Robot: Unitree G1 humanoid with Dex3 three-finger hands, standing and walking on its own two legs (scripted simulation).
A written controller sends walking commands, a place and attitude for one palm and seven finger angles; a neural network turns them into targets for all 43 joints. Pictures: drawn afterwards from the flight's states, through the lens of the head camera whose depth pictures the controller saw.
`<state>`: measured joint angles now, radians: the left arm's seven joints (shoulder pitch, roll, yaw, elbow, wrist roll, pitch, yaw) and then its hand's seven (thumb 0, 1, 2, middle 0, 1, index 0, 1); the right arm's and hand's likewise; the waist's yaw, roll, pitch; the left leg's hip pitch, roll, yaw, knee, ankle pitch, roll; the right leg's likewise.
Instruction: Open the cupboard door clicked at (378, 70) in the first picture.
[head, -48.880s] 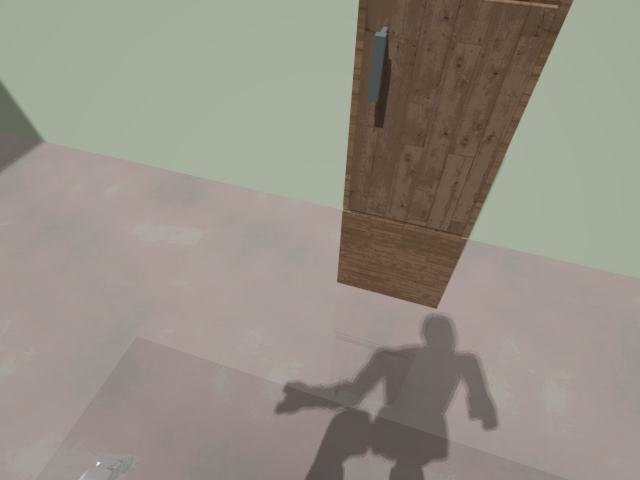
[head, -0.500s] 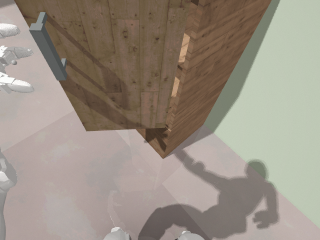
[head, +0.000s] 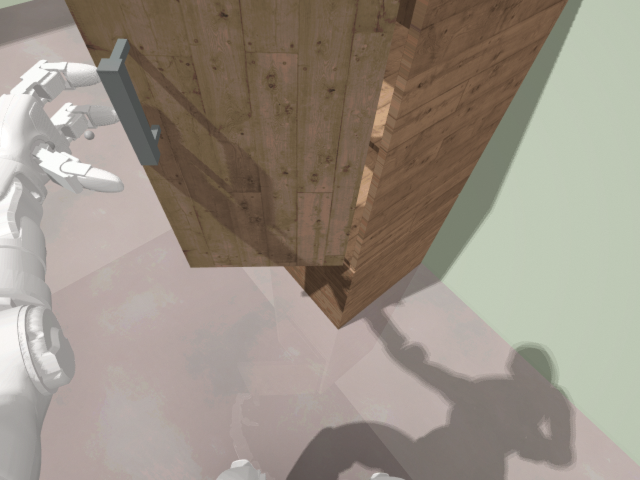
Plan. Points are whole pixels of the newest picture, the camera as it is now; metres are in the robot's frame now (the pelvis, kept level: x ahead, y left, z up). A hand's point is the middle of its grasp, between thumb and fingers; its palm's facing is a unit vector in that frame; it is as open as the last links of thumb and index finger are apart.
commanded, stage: slide the fingers in behind the handle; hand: left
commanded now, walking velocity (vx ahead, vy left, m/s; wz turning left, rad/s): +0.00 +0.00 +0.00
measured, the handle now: (136, 106) +0.53 +0.21 +0.14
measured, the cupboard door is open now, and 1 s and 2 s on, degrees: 53 53 53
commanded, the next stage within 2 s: close the thumb around the handle in 1.32 s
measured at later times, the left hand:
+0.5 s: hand (121, 134) +0.47 +0.21 +0.15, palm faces -0.01 -1.00 -0.01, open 14.0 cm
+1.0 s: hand (145, 135) +0.48 +0.19 +0.15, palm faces -0.02 -1.00 +0.00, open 14.0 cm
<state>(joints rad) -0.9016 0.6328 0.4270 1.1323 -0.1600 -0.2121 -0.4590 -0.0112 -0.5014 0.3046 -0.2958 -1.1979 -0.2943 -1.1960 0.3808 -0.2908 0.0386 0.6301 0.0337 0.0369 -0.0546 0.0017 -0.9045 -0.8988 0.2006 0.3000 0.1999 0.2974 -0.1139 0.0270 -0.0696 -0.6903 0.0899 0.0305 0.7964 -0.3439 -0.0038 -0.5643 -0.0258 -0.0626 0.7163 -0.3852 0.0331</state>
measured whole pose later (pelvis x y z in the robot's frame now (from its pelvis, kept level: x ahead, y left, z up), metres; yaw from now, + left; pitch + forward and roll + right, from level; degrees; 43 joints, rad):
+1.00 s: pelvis -0.01 +0.00 +0.00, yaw +0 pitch +12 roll -2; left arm -0.88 0.48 0.36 1.07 -0.14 -0.23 -0.30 -0.01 -0.50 0.30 -0.30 -1.20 -0.29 -1.20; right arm 0.38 -0.28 0.02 0.65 0.03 0.00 -0.04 0.00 -0.91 -0.90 0.20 0.30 0.20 0.30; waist -0.12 0.03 -0.07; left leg -0.66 0.09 0.04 0.78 -0.33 -0.01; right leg -0.55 -0.03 -0.05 0.72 -0.38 0.03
